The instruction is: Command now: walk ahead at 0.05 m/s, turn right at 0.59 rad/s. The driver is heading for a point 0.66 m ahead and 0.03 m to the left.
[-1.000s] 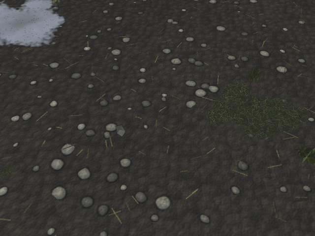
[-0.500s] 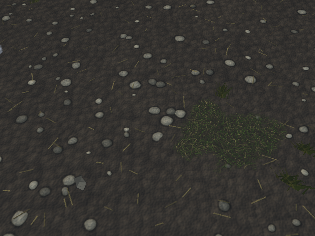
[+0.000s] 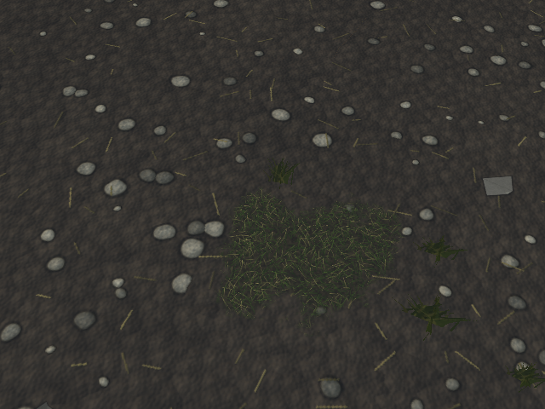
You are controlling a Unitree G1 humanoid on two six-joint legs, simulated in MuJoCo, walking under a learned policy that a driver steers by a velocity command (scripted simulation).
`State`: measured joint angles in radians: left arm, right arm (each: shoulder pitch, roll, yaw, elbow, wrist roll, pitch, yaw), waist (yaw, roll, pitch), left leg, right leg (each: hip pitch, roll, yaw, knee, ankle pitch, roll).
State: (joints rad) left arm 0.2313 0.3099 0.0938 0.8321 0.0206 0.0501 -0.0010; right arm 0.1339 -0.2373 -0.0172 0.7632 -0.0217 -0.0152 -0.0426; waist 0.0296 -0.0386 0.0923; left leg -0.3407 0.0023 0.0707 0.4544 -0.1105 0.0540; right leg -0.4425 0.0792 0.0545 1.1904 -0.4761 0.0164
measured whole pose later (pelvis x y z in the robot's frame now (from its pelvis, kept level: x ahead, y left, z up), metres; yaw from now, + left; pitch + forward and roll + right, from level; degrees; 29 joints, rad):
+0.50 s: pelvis -0.01 -0.03 +0.01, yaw -9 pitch -1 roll +1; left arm 0.20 0.21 0.00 0.78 0.02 0.01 0.01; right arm 0.28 -0.27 -0.05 0.84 -0.02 0.06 0.00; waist -0.03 0.05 0.03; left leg -0.36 0.02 0.01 0.80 -0.38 -0.02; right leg -0.17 0.05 0.01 0.38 -0.21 -0.07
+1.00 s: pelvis +0.06 -0.07 +0.01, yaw -9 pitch +0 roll +0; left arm 0.36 0.25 0.05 0.93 0.03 -0.07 -0.01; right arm 0.30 -0.25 -0.06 0.92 -0.02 -0.03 0.02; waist 0.01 0.03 0.01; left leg -0.36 0.02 0.00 0.94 -0.36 0.09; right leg -0.12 0.06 -0.05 0.37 -0.26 -0.08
